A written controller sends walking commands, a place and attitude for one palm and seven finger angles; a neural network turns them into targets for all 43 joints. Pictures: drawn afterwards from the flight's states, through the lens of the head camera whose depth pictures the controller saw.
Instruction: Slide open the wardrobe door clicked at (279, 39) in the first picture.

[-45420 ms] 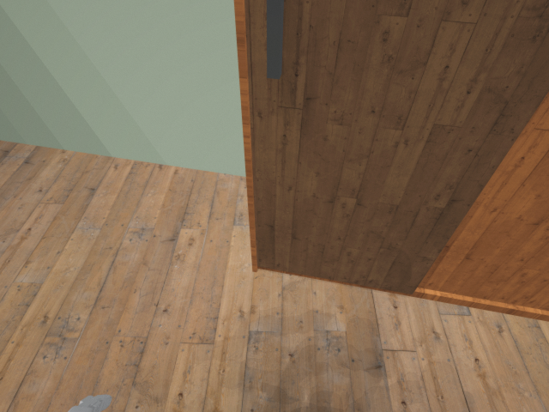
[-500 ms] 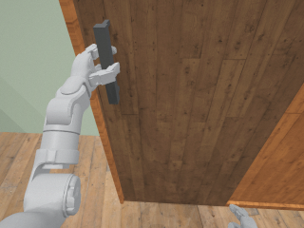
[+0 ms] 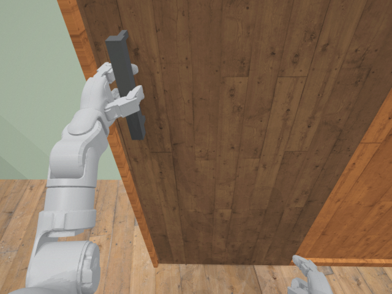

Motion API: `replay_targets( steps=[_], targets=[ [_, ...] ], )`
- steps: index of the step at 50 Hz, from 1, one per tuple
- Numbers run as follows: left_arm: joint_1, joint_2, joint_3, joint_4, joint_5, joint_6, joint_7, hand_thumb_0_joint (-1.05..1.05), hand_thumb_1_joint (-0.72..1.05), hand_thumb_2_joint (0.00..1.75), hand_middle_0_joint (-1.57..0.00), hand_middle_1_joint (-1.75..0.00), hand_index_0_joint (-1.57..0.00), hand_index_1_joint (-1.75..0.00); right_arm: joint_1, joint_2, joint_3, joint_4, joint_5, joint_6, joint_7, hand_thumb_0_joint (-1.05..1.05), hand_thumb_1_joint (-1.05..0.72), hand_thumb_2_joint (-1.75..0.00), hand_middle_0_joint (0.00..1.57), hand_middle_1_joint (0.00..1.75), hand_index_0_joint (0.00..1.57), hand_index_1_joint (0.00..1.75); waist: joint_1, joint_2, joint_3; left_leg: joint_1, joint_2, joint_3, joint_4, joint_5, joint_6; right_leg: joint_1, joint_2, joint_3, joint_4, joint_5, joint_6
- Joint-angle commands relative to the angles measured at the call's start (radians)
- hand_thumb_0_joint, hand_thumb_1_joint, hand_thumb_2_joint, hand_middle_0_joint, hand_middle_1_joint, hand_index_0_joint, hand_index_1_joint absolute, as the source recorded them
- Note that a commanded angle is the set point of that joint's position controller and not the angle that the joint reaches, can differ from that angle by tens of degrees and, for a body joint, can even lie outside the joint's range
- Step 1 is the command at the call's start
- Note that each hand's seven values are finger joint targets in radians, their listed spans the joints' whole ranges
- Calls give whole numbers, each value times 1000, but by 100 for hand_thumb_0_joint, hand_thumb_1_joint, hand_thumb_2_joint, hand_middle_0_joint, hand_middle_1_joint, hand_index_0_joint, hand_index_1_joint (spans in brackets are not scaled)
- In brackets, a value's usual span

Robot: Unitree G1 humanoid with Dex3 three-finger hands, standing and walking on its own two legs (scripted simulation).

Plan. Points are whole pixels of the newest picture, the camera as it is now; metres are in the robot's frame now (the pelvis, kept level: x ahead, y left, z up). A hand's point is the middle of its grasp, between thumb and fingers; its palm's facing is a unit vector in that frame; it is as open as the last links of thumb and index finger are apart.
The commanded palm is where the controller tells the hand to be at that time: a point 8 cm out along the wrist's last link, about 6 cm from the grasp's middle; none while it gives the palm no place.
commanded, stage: grip the handle and tug to test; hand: left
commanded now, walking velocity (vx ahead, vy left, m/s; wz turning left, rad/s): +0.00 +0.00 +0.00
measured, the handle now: (131, 88) +0.45 +0.16 +0.24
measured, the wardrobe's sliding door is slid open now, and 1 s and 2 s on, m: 0.01 0.01 0.04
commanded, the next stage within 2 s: tug the door sideways, standing still in 0.12 s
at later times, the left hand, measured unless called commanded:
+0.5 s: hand (135, 99) +0.39 +0.13 +0.25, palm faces +0.05 -1.00 -0.01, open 6.2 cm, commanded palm +0.36 +0.15 +0.25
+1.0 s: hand (137, 100) +0.39 +0.13 +0.25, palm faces +0.10 -0.99 -0.06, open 6.3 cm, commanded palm +0.36 +0.17 +0.25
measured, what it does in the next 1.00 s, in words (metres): stands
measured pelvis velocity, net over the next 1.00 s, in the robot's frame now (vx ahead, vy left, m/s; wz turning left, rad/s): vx -0.02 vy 0.02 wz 0.07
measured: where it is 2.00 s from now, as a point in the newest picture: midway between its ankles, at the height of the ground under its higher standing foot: outside the picture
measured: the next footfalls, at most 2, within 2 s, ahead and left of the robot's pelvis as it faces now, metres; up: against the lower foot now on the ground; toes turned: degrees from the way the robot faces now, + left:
right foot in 1.82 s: +0.17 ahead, -0.30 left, +0.00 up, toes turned +6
left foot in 1.96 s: +0.09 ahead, -0.04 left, +0.00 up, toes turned +18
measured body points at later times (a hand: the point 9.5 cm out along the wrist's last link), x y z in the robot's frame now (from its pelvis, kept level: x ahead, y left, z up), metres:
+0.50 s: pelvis +0.03 +0.00 +0.00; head +0.00 -0.02 +0.45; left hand +0.38 +0.19 +0.26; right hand +0.25 -0.21 -0.08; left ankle -0.03 +0.12 -0.74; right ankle -0.03 -0.09 -0.74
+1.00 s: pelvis -0.02 +0.02 +0.00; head -0.04 +0.01 +0.44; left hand +0.38 +0.18 +0.26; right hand +0.16 -0.19 -0.11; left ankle -0.03 +0.12 -0.75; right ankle -0.03 -0.09 -0.75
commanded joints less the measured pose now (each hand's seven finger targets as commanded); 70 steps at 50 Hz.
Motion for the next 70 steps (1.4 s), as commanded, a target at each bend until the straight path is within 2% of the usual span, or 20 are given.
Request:
replay_targets(
  steps=[1,4,11,18,31,38,50,51,52,53,54,56,57,59,62,65,66,67,68,70],
  targets=[
    [-273,146,28,-404,-36,-35,-47,0,90,90,-45,-140,-45,-140,-215,-108,-34,-195,-2,-50,3,0,-90,-90,20,30,20,30,80,-75,-343,114,-37,-50,32,516,45,158,-13,8,46,657,31],
    [-159,150,42,-438,-35,0,-49,0,90,90,-45,-140,-45,-140,-222,-111,-37,-204,-1,-37,11,0,-90,-90,20,30,20,30,92,-56,-339,117,-35,-49,42,554,42,164,-14,6,61,696,33],
    [-147,149,42,-537,-41,63,-50,0,90,90,-45,-140,-45,-140,-241,-106,-30,-204,-3,-27,17,0,-90,-90,20,30,20,30,85,-77,-329,109,-39,-58,61,579,39,147,-11,1,77,721,34],
    [-421,57,-47,-387,-26,100,-16,0,90,90,-45,-140,-45,-140,-208,-101,-38,-144,-8,-45,2,0,-90,-90,20,30,20,30,31,-63,-287,128,-51,-69,94,601,34,72,-9,-3,81,713,33],
    [-637,-130,-243,-290,-1,7,3,0,90,90,-45,-140,-45,-140,-215,-71,-37,-131,-20,-52,9,0,-90,-90,20,30,20,30,-6,-69,-336,179,-49,-108,117,605,40,27,-12,-10,101,630,22],
    [-769,-216,-319,-179,-1,-45,22,0,90,90,-45,-140,-45,-140,-212,-61,-33,-113,-16,-62,12,0,-90,-90,20,30,20,30,-29,-35,-299,176,-39,-135,92,446,26,-48,-3,-19,77,417,9],
    [-899,-208,-307,-42,-7,-138,61,0,90,90,-45,-140,-45,-140,-170,-75,-40,-63,-13,-112,0,0,-90,-90,20,30,20,30,-36,-20,-300,175,-28,-158,47,331,1,-91,5,-29,39,249,2],
    [-716,266,-20,82,56,-305,107,0,90,90,-45,-140,-45,-140,-125,-135,-43,-88,-44,-92,-15,0,-90,-90,20,30,20,30,10,-91,-221,-23,54,-165,75,226,47,-136,-56,4,46,104,49],
    [-681,125,-114,112,74,-378,107,0,90,90,-45,-140,-45,-140,-127,-103,-40,-72,-53,-76,-17,0,-90,-90,20,30,20,30,2,-138,-189,-68,57,-161,57,87,46,-119,-76,9,50,49,47],
    [-716,70,-161,67,64,-445,100,0,90,90,-45,-140,-45,-140,-130,-89,-39,-78,-54,-83,-23,0,-90,-90,20,30,20,30,-4,-109,-187,-79,72,-172,44,-30,47,-137,-86,10,64,-20,37],
    [-715,101,-151,42,64,-499,101,0,90,90,-45,-140,-45,-140,-128,-100,-45,-79,-57,-92,-34,0,-90,-90,20,30,20,30,-3,-51,-197,-80,99,-213,9,-147,59,-158,-73,-3,120,-92,31],
    [-768,58,-189,7,62,-562,107,0,90,90,-45,-140,-45,-140,-126,-92,-43,-92,-62,-101,-50,0,-90,-90,20,30,20,30,-14,100,-192,-27,201,-360,-55,-248,112,-262,-23,-19,289,-151,31],
    [-794,70,-188,-4,63,-580,109,0,90,90,-45,-140,-45,-140,-120,-96,-48,-94,-64,-102,-54,0,-90,-90,20,30,20,30,-17,165,-188,13,253,-445,-67,-206,149,-331,-8,-8,384,-186,27],
    [-818,101,-179,-43,62,-606,109,0,90,90,-45,-140,-45,-140,-95,-95,-59,-96,-59,-109,-51,0,-90,-90,20,30,20,30,-21,150,-201,157,323,-516,-28,64,200,-459,-23,34,492,-264,22],
    [-835,72,-193,-70,64,-632,97,0,90,90,-45,-140,-45,-140,-94,-97,-63,-101,-50,-114,-39,0,-90,-90,20,30,20,30,-15,130,-237,208,326,-361,75,401,178,-378,-50,24,361,-235,19],
    [-830,46,-218,-97,75,-640,90,0,90,90,-45,-140,-45,-140,-105,-102,-64,-117,-34,-117,-33,0,-90,-90,20,30,20,30,-6,114,-264,-22,238,-183,208,273,97,-60,-61,-17,136,-56,0],
    [-817,40,-227,-96,85,-632,94,0,90,90,-45,-140,-45,-140,-105,-90,-63,-122,-26,-113,-33,0,-90,-90,20,30,20,30,-3,-27,-283,-179,155,-74,351,104,47,79,-156,73,60,-24,-42],
    [-819,47,-224,-109,93,-624,102,0,90,90,-45,-140,-45,-140,-125,-66,-61,-134,-30,-109,-36,0,-90,-90,20,30,20,30,-3,-255,-273,-366,42,-26,504,-163,0,150,-318,316,-22,-37,-125],
    [-812,53,-209,-87,104,-616,106,0,90,90,-45,-140,-45,-140,-152,-66,-72,-115,-35,-122,-42,0,-90,-90,20,30,20,30,32,-310,-205,-474,-13,-63,682,-354,-4,144,-383,393,-42,50,-197],
    [-812,27,-228,-148,100,-611,103,0,90,90,-45,-140,-45,-140,-126,-81,-84,-83,-36,-137,-39,0,-90,-90,20,30,20,30,26,-197,-189,-473,32,-112,748,-352,-8,166,-401,375,51,317,-254]
  ],
)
